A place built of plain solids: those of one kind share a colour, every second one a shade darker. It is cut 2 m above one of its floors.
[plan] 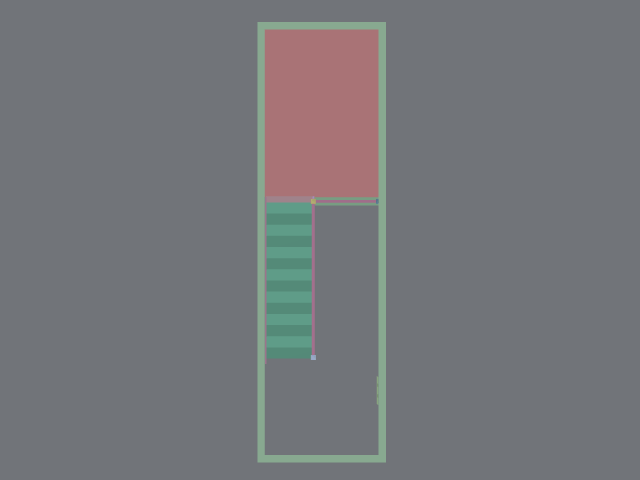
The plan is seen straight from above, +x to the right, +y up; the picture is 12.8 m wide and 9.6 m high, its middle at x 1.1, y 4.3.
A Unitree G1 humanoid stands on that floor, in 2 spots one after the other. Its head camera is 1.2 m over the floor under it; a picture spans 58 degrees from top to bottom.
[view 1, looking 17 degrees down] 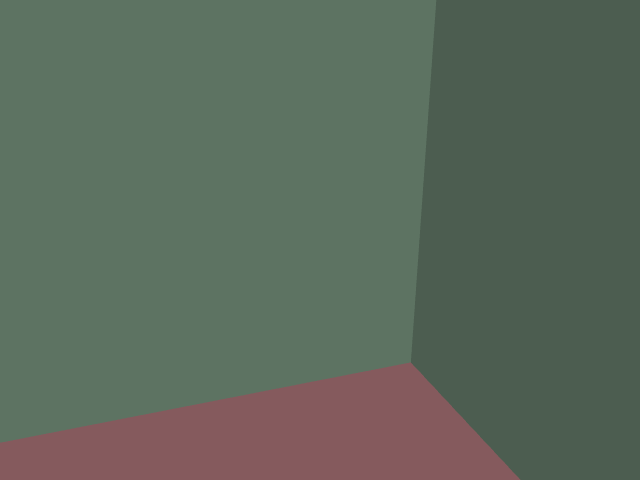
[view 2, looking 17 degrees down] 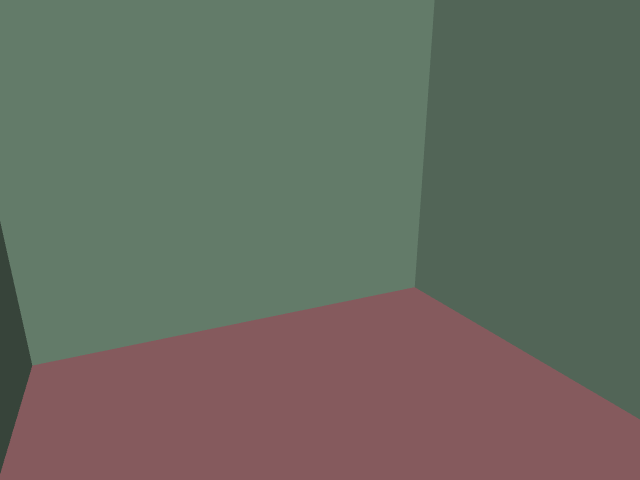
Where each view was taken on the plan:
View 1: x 1.63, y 7.51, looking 162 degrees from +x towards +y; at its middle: wall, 1.80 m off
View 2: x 0.49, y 6.26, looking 65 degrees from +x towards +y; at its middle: wall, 2.60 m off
